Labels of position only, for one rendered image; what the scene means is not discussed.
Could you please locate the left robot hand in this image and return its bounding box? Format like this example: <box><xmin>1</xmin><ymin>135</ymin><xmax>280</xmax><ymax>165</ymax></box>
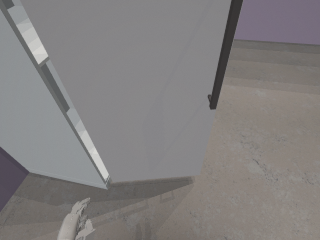
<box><xmin>57</xmin><ymin>197</ymin><xmax>96</xmax><ymax>240</ymax></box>

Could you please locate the handle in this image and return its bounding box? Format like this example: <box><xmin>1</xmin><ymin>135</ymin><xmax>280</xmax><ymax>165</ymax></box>
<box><xmin>207</xmin><ymin>0</ymin><xmax>243</xmax><ymax>110</ymax></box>

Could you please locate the fridge door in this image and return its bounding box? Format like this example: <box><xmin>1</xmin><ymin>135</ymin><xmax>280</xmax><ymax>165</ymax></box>
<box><xmin>20</xmin><ymin>0</ymin><xmax>244</xmax><ymax>182</ymax></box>

